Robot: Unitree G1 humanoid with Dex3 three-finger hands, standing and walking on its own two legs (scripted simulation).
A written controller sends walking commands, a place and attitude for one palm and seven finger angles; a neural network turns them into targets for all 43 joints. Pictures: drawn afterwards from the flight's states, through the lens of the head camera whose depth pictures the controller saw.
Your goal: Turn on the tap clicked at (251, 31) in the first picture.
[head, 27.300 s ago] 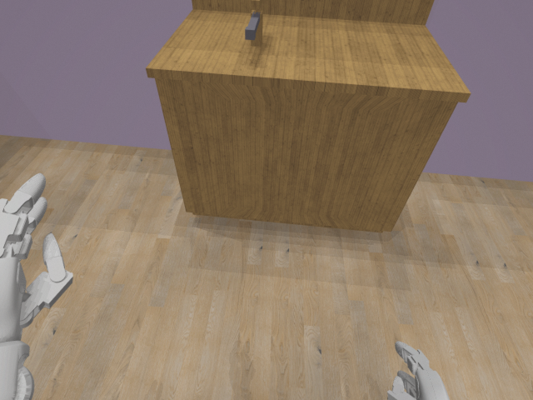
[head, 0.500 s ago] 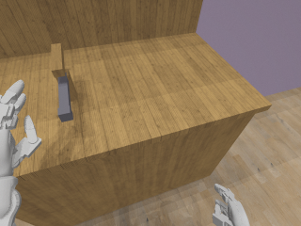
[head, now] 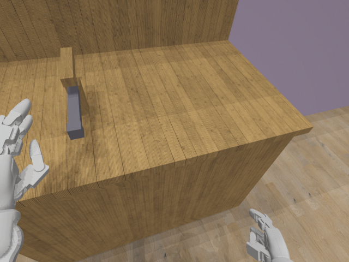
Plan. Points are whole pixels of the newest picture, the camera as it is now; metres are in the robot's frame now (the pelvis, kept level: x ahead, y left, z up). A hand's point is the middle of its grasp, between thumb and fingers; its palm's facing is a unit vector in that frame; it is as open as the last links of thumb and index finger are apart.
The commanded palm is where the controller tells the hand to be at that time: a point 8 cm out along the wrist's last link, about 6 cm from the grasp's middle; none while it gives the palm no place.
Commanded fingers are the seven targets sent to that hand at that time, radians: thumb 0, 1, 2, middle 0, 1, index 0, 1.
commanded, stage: look again from close up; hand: left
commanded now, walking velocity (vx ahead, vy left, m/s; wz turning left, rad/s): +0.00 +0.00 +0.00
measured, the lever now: (75, 130) +0.33 +0.26 +0.11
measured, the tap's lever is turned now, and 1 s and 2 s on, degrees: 0 0 0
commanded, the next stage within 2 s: come to a stop and stand still in 0.38 s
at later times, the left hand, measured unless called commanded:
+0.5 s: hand (62, 170) +0.22 +0.22 +0.16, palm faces +0.39 -0.85 -0.35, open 7.4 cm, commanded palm +0.16 +0.26 +0.18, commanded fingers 0.00 0.90 0.90 -0.20 -0.30 -0.20 -0.30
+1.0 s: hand (64, 177) +0.21 +0.22 +0.14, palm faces +0.37 -0.85 -0.39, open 7.4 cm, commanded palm +0.15 +0.25 +0.18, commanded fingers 0.00 0.90 0.90 -0.20 -0.30 -0.20 -0.30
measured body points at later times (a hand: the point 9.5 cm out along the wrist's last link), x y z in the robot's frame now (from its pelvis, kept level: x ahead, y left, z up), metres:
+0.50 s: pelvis +0.00 -0.02 +0.00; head +0.01 -0.01 +0.45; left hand +0.19 +0.27 +0.17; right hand +0.17 -0.25 -0.07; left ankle +0.01 +0.03 -0.74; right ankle +0.02 -0.12 -0.74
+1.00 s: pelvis -0.01 -0.03 +0.00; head +0.01 -0.02 +0.45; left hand +0.19 +0.27 +0.16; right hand +0.14 -0.26 -0.09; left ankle +0.01 +0.03 -0.74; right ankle +0.02 -0.12 -0.74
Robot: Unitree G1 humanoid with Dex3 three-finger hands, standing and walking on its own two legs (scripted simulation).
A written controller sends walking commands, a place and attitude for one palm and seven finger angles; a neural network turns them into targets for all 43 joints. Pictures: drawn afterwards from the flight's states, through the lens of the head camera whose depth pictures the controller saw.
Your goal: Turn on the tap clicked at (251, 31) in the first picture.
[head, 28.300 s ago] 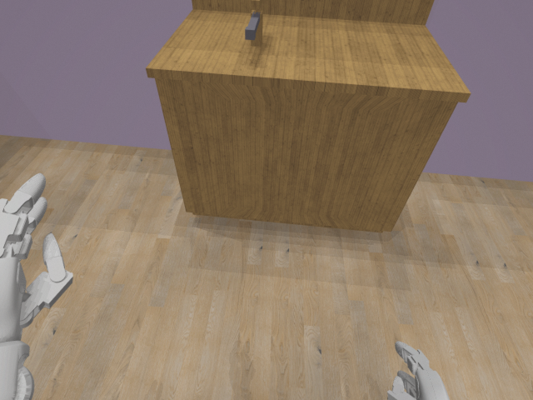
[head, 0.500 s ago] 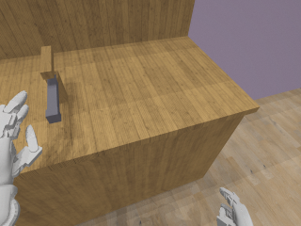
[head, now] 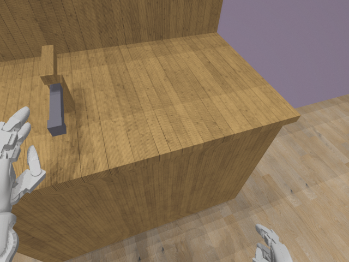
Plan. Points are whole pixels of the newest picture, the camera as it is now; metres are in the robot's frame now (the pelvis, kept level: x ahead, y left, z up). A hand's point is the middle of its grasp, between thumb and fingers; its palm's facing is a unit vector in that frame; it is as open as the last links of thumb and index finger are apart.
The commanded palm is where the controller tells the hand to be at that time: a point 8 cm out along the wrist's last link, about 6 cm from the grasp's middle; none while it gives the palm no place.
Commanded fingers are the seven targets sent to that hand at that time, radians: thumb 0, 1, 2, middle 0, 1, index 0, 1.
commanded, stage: come to a stop and stand still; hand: left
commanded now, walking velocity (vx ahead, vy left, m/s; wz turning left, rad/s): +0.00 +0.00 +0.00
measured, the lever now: (57, 127) +0.34 +0.30 +0.12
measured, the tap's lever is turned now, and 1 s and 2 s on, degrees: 0 0 0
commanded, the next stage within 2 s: look again from close up in 0.58 s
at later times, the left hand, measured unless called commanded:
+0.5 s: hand (27, 161) +0.23 +0.28 +0.16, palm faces +0.40 -0.84 -0.36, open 7.4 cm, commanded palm +0.17 +0.31 +0.18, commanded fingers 0.00 0.90 0.90 -0.20 -0.30 -0.20 -0.30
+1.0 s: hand (27, 165) +0.23 +0.28 +0.16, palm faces +0.40 -0.84 -0.36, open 7.4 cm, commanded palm +0.17 +0.31 +0.18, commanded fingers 0.00 0.90 0.90 -0.20 -0.30 -0.20 -0.30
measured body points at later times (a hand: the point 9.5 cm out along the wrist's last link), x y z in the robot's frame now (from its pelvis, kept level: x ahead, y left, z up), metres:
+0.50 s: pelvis +0.02 +0.03 +0.00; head +0.03 +0.05 +0.45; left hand +0.20 +0.32 +0.18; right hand +0.21 -0.18 -0.06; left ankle +0.02 +0.06 -0.74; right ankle +0.03 -0.09 -0.74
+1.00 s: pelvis +0.01 +0.02 +0.00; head +0.02 +0.04 +0.45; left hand +0.20 +0.32 +0.18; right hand +0.19 -0.20 -0.07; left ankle +0.02 +0.06 -0.74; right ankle +0.03 -0.09 -0.74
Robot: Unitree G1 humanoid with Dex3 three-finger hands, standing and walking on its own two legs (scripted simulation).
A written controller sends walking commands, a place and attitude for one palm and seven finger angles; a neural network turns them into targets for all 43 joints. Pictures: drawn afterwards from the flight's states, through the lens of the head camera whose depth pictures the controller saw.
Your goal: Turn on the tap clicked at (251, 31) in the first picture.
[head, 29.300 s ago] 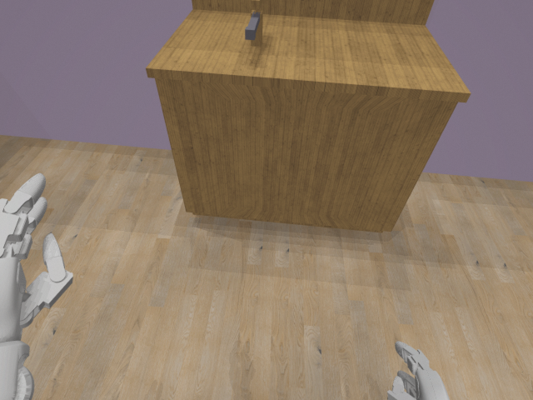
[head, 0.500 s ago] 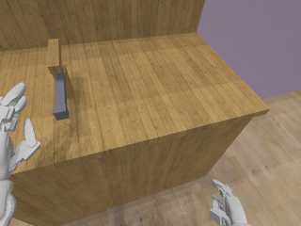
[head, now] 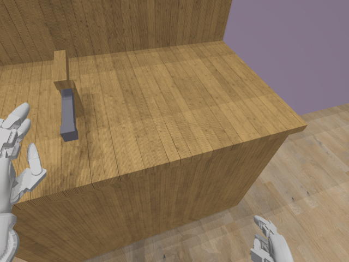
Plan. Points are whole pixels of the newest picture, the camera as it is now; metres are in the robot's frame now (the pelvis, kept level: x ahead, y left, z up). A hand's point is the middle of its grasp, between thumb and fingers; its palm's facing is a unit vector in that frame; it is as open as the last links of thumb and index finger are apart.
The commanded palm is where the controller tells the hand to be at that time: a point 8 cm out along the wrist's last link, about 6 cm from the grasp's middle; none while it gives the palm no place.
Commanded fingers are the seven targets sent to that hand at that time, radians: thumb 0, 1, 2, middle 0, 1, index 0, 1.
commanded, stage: turn the palm inward beside the body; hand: left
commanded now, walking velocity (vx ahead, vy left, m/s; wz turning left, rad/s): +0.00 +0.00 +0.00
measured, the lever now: (69, 132) +0.33 +0.27 +0.11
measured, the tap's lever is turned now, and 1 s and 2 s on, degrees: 0 0 0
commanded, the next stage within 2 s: none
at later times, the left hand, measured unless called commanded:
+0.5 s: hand (45, 192) +0.18 +0.23 +0.16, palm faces +0.52 -0.79 -0.30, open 7.4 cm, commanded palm +0.14 +0.26 +0.18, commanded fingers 0.00 0.90 0.90 -0.20 -0.30 -0.20 -0.30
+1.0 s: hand (71, 192) +0.19 +0.19 +0.16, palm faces +0.56 -0.78 -0.27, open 7.4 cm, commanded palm +0.13 +0.22 +0.18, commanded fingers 0.00 0.90 0.90 -0.20 -0.30 -0.20 -0.30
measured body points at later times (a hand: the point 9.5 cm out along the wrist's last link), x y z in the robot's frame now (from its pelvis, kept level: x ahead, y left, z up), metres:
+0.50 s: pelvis -0.02 -0.05 -0.02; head -0.03 -0.06 +0.43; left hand +0.15 +0.26 +0.18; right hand +0.21 -0.24 -0.09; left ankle +0.01 +0.04 -0.74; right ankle +0.02 -0.11 -0.74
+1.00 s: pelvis +0.01 -0.10 -0.02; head -0.01 -0.13 +0.43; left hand +0.15 +0.23 +0.17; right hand +0.23 -0.32 -0.11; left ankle +0.01 +0.04 -0.74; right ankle +0.02 -0.11 -0.74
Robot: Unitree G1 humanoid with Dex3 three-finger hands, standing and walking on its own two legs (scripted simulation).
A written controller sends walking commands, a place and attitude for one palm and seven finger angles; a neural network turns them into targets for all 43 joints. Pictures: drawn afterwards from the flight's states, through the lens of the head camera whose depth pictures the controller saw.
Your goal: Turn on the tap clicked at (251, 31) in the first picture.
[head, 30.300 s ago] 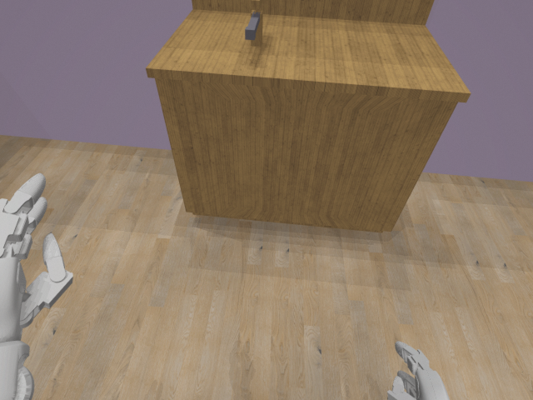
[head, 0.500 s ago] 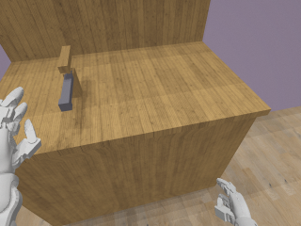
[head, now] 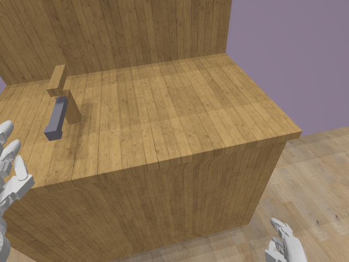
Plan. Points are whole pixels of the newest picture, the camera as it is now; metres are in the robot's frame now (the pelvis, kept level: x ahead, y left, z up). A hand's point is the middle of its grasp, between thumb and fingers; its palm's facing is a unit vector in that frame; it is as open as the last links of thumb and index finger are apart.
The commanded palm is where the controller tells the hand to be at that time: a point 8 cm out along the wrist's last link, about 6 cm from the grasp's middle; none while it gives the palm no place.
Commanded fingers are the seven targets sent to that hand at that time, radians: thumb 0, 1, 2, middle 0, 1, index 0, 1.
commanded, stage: turn the palm inward beside the body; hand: left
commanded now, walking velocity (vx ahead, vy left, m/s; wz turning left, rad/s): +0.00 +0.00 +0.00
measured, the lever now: (53, 132) +0.35 +0.34 +0.14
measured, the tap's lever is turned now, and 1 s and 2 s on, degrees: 0 0 0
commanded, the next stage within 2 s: reach beside the lever's end, fingers flat in 1.30 s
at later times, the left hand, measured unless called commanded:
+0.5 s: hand (28, 188) +0.18 +0.27 +0.18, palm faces +0.52 -0.84 -0.17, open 7.4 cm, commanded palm +0.12 +0.30 +0.20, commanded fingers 0.00 0.90 0.90 -0.20 -0.30 -0.20 -0.30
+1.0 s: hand (24, 185) +0.18 +0.27 +0.19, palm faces +0.51 -0.85 -0.11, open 7.4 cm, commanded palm +0.12 +0.30 +0.20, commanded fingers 0.00 0.90 0.90 -0.20 -0.30 -0.20 -0.30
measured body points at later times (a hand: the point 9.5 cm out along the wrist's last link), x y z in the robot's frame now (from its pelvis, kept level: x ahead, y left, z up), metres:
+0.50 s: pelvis -0.01 +0.02 +0.00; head -0.04 -0.02 +0.45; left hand +0.14 +0.31 +0.19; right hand +0.21 -0.18 -0.07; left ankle +0.01 +0.14 -0.72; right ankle +0.00 -0.01 -0.72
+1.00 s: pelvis +0.00 +0.03 +0.01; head -0.04 +0.00 +0.46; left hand +0.14 +0.31 +0.19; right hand +0.23 -0.16 -0.05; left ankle +0.01 +0.14 -0.72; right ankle +0.00 -0.01 -0.72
